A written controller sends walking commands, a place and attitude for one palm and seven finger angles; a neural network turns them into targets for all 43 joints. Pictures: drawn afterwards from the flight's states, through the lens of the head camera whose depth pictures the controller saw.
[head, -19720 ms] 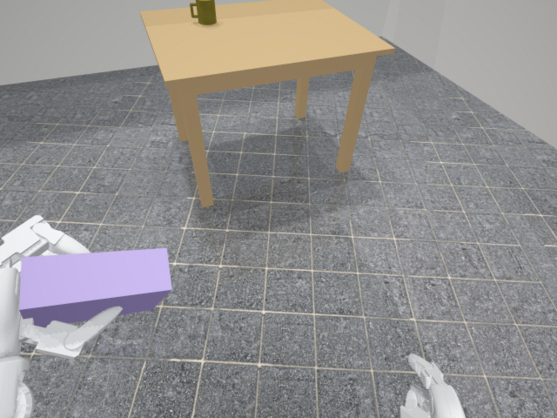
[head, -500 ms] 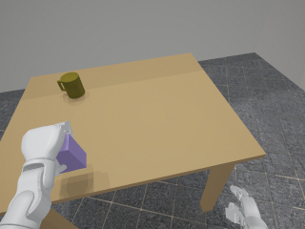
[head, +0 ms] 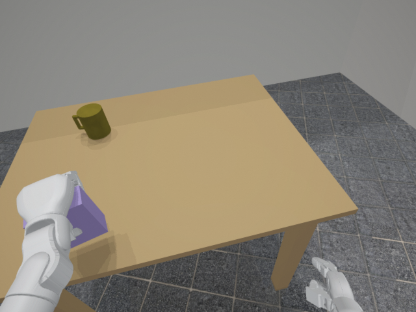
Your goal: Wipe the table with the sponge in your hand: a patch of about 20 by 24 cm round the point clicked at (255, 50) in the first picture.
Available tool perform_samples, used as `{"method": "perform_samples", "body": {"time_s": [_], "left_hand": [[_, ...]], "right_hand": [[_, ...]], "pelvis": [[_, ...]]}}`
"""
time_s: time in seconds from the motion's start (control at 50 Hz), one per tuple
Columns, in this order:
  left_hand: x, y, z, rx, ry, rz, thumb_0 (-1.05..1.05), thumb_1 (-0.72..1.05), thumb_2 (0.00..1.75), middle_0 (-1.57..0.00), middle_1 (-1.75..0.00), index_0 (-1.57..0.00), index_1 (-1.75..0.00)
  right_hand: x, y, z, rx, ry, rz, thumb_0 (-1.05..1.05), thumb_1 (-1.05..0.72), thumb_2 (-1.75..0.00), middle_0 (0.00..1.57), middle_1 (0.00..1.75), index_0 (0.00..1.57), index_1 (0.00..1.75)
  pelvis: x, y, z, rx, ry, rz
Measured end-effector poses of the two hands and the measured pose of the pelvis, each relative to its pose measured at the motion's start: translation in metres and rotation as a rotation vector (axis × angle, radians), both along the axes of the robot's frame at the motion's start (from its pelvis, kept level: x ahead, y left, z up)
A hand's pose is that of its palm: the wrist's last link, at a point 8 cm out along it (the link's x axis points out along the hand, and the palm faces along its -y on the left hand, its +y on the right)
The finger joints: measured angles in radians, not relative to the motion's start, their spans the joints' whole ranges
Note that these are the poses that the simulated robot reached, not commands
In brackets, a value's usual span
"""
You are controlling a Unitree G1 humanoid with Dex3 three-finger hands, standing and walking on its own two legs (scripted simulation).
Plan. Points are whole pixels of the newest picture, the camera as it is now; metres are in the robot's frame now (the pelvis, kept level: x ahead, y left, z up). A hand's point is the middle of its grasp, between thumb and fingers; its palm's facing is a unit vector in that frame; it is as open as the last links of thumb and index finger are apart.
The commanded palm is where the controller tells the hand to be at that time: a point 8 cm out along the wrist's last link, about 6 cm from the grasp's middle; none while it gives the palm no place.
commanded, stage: lower the sponge onto the table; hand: left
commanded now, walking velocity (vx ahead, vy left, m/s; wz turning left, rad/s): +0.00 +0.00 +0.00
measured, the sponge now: (74, 225) +0.25 +0.33 +0.02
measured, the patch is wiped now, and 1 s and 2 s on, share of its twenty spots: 0.00 0.00 0.50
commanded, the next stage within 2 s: wipe forward along the first lane in 0.88 s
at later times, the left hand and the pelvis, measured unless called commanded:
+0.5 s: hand (83, 226) +0.25 +0.31 +0.03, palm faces -0.11 -0.12 -0.99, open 9.2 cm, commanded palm +0.23 +0.29 +0.10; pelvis +0.00 +0.00 +0.00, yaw +1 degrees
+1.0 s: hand (83, 234) +0.24 +0.30 +0.02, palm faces -0.05 -0.08 -1.00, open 9.2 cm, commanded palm +0.22 +0.29 +0.07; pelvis +0.00 +0.01 -0.01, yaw +1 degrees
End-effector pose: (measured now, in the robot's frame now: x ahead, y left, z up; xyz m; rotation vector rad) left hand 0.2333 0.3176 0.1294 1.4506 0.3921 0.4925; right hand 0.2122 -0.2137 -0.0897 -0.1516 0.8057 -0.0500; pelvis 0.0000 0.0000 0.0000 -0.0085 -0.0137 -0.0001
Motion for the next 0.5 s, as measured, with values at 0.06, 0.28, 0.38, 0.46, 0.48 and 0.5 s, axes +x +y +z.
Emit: {"method": "perform_samples", "body": {"time_s": [0.06,0.28,0.38,0.46,0.48,0.5], "left_hand": [[-0.005,0.002,-0.020,-0.065,0.133,0.029,0.00,-0.42,1.03,-0.83,-1.43,-0.83,-1.41],[-0.003,-0.044,-0.032,-0.004,0.088,-0.334,0.00,-0.43,1.04,-0.84,-1.42,-0.84,-1.40],[0.007,-0.018,-0.018,0.017,0.012,-0.151,0.00,-0.43,1.04,-0.83,-1.43,-0.83,-1.40],[0.006,-0.010,-0.033,-0.030,0.118,-0.051,0.00,-0.43,1.04,-0.83,-1.43,-0.83,-1.41],[0.006,-0.012,-0.039,-0.047,0.155,-0.052,0.00,-0.43,1.04,-0.83,-1.43,-0.83,-1.41],[0.005,-0.014,-0.046,-0.065,0.188,-0.063,0.00,-0.43,1.04,-0.83,-1.43,-0.83,-1.41]], "right_hand": [[0.005,-0.001,0.005,-0.007,-0.022,0.009,0.01,-0.91,-0.90,0.20,0.30,0.20,0.30],[0.013,0.005,0.006,-0.075,-0.052,0.045,0.01,-0.91,-0.90,0.20,0.30,0.20,0.30],[0.005,0.007,0.000,-0.021,-0.010,0.023,0.01,-0.91,-0.90,0.20,0.30,0.20,0.30],[0.000,0.003,-0.003,-0.004,0.008,0.008,0.01,-0.91,-0.90,0.20,0.30,0.20,0.30],[-0.001,0.002,-0.003,-0.007,0.010,0.007,0.01,-0.91,-0.90,0.20,0.30,0.20,0.30],[-0.002,0.000,-0.003,-0.014,0.010,0.006,0.01,-0.91,-0.90,0.20,0.30,0.20,0.30]], "pelvis": [[0.000,0.000,0.000,-0.002,-0.003,0.017],[-0.001,0.001,-0.003,-0.011,0.004,0.012],[-0.001,0.000,-0.002,-0.006,0.019,0.006],[0.001,0.000,-0.001,-0.004,0.025,0.012],[0.001,0.000,-0.001,-0.005,0.025,0.014],[0.001,0.001,-0.001,-0.005,0.025,0.015]]}}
